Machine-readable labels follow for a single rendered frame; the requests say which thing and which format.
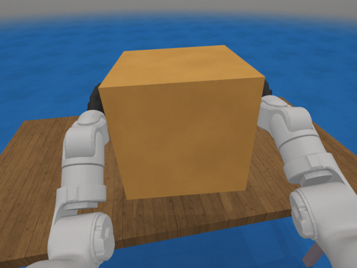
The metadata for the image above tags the left robot hand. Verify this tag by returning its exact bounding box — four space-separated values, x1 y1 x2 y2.
87 83 105 115

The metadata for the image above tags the right robot hand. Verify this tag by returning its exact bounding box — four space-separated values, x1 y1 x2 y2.
262 80 272 97

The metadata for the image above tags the left robot forearm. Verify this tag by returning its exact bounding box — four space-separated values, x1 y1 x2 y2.
47 110 109 257

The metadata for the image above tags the robot right upper arm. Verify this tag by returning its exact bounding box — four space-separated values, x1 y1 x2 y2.
290 181 357 268

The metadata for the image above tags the carton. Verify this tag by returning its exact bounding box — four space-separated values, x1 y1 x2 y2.
98 45 265 200

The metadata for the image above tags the right robot forearm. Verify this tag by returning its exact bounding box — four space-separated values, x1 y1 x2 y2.
257 95 357 200

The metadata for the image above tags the robot left upper arm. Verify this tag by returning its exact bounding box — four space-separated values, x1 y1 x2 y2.
26 212 115 268

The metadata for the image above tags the table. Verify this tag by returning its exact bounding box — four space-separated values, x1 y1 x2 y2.
0 97 357 268

